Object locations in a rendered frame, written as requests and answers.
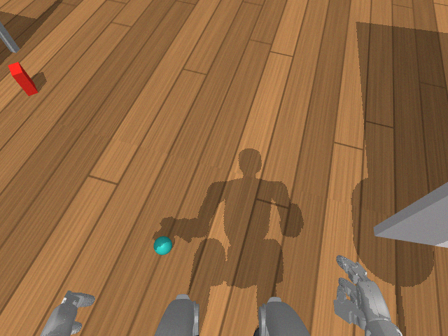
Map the right robot hand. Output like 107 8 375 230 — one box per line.
333 255 391 330

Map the right robot arm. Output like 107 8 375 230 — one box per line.
365 320 403 336

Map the left robot hand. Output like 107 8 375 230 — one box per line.
40 290 95 336

